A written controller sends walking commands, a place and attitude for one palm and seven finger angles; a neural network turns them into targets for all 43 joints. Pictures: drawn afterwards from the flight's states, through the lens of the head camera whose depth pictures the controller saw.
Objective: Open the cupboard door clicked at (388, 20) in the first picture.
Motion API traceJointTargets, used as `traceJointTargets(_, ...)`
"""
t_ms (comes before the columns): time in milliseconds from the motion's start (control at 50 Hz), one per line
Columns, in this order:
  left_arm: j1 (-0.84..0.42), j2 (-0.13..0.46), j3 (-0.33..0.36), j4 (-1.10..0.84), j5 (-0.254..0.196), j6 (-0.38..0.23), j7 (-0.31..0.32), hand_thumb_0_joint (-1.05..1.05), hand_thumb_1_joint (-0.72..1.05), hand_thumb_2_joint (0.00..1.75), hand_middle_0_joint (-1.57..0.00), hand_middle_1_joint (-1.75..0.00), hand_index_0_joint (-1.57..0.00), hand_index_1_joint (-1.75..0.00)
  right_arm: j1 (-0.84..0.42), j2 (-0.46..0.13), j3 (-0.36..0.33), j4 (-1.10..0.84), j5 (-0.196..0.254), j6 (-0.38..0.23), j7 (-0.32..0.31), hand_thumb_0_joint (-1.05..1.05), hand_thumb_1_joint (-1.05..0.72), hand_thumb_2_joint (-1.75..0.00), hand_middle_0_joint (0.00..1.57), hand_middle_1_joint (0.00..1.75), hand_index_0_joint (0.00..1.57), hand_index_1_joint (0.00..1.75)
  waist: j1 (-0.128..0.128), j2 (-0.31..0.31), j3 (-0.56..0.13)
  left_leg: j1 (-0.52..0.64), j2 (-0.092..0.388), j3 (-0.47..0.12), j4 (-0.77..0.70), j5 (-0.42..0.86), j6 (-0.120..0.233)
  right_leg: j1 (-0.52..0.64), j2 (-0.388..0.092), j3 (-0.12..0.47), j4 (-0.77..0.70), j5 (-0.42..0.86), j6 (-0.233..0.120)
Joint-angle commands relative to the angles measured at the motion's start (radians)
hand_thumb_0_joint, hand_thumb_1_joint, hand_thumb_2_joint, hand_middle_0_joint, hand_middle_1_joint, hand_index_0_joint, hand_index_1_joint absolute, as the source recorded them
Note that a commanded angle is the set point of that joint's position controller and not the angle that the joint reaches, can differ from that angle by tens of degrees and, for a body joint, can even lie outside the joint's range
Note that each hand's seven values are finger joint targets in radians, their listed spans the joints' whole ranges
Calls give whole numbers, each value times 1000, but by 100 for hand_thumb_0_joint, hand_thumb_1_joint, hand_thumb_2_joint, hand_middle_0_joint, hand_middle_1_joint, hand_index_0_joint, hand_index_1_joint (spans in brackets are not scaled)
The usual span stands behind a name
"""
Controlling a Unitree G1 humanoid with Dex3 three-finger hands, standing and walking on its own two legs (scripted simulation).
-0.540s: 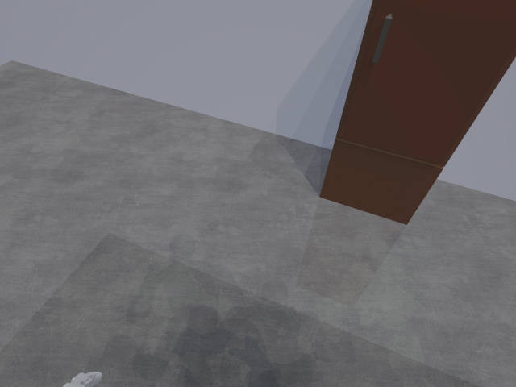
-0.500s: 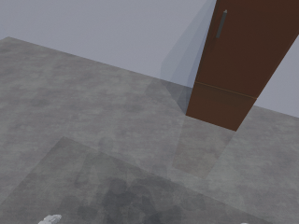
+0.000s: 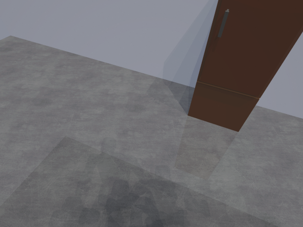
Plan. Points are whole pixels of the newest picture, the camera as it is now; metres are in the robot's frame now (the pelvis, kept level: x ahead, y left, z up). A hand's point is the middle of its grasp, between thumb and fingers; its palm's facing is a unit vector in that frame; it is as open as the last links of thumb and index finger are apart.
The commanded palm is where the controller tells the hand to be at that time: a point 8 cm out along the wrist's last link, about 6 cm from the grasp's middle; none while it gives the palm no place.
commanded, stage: stand and wait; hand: left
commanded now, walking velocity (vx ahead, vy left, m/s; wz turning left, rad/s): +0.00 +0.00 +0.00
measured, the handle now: (223, 23) +1.12 -0.34 +0.08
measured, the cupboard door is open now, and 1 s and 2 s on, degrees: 0 0 0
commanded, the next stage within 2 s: look at it before walking up in 0.34 s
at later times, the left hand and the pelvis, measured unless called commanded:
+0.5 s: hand out of the picture +0.07 +0.24 -0.15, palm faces -0.03 -0.94 -0.33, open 7.4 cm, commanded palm none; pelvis -0.01 -0.01 +0.00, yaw +0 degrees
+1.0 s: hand out of the picture +0.07 +0.24 -0.16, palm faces -0.03 -0.94 -0.33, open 7.4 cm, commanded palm none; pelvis +0.00 -0.01 +0.00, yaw +0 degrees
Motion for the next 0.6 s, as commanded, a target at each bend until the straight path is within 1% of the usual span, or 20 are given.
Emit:
traceJointTargets(0, -63, 201, 37, -64, -1, -29, 9, 0, 90, 90, -20, -30, -20, -30, -69, -211, -36, -65, 4, -24, -17, 0, -90, -90, 20, 30, 20, 30, 0, 15, -65, 4, 117, -88, -73, 187, 26, 13, -105, 87, -68, 179, -46)
traceJointTargets(180, -67, 201, 36, -45, 1, -26, 7, 0, 90, 90, -20, -30, -20, -30, -56, -214, -32, -38, 5, -25, -14, 0, -90, -90, 20, 30, 20, 30, 2, 15, -38, -17, 120, -98, -106, 124, 25, -2, -100, 95, -93, 97, -44)
traceJointTargets(200, -66, 201, 36, -45, 1, -27, 7, 0, 90, 90, -20, -30, -20, -30, -55, -214, -33, -35, 4, -25, -14, 0, -90, -90, 20, 30, 20, 30, 2, 9, -40, -13, 120, -98, -105, 126, 24, -4, -100, 96, -94, 98, -45)
traceJointTargets(240, -65, 201, 36, -44, 0, -28, 7, 0, 90, 90, -20, -30, -20, -30, -51, -215, -32, -32, 5, -25, -14, 0, -90, -90, 20, 30, 20, 30, 3, 18, -53, -7, 122, -98, -104, 132, 24, 3, -101, 97, -95, 102, -45)
traceJointTargets(300, -69, 201, 36, -41, 1, -28, 7, 0, 90, 90, -20, -30, -20, -30, -49, -213, -31, -28, 5, -26, -14, 0, -90, -90, 20, 30, 20, 30, 2, 5, -44, -12, 121, -98, -106, 136, 22, -1, -101, 101, -98, 108, -45)
traceJointTargets(340, -67, 200, 36, -40, 1, -29, 7, 0, 90, 90, -20, -30, -20, -30, -47, -213, -32, -27, 5, -25, -14, 0, -90, -90, 20, 30, 20, 30, 2, 8, -45, -9, 123, -96, -107, 128, 21, -6, -100, 101, -102, 97, -45)
traceJointTargets(360, -72, 199, 36, -39, 2, -28, 7, 0, 90, 90, -20, -30, -20, -30, -48, -212, -31, -26, 5, -25, -14, 0, -90, -90, 20, 30, 20, 30, 1, 13, -34, -15, 122, -100, -111, 125, 22, -9, -99, 101, -101, 93, -45)
traceJointTargets(380, -68, 199, 35, -39, 1, -28, 7, 0, 90, 90, -20, -30, -20, -30, -46, -213, -31, -25, 5, -27, -13, 0, -90, -90, 20, 30, 20, 30, 2, 17, -46, -11, 123, -98, -112, 129, 22, -3, -100, 99, -100, 97, -44)
traceJointTargets(400, -66, 200, 35, -40, 1, -29, 7, 0, 90, 90, -20, -30, -20, -30, -48, -211, -31, -24, 5, -26, -14, 0, -90, -90, 20, 30, 20, 30, 3, 6, -48, -6, 124, -96, -108, 135, 22, -5, -101, 101, -102, 105, -45)
traceJointTargets(420, -70, 199, 35, -40, 1, -29, 7, 0, 90, 90, -20, -30, -20, -30, -47, -212, -31, -23, 5, -26, -14, 0, -90, -90, 20, 30, 20, 30, 0, 12, -42, -10, 124, -94, -109, 137, 20, -6, -101, 102, -102, 110, -45)
traceJointTargets(460, -68, 199, 36, -39, 2, -31, 7, 0, 90, 90, -20, -30, -20, -30, -44, -211, -31, -23, 5, -26, -13, 0, -90, -90, 20, 30, 20, 30, 0, 3, -55, -3, 124, -95, -105, 151, 20, 1, -102, 101, -99, 125, -46)
traceJointTargets(520, -67, 197, 36, -39, 2, -30, 7, 0, 90, 90, -20, -30, -20, -30, -45, -209, -32, -21, 5, -27, -13, 0, -90, -90, 20, 30, 20, 30, 2, 13, -46, -5, 125, -94, -110, 145, 19, -3, -103, 100, -104, 118, -45)
traceJointTargets(540, -67, 200, 37, -40, 2, -31, 8, 0, 90, 90, -20, -30, -20, -30, -44, -210, -32, -23, 6, -25, -13, 0, -90, -90, 20, 30, 20, 30, 1, 5, -52, -2, 124, -96, -106, 153, 19, -1, -100, 101, -102, 126, -46)
traceJointTargets(580, -66, 198, 36, -38, 2, -30, 7, 0, 90, 90, -20, -30, -20, -30, -48, -208, -32, -21, 5, -26, -14, 0, -90, -90, 20, 30, 20, 30, 3, 16, -43, -3, 125, -94, -111, 141, 19, -7, -101, 102, -105, 113, -45)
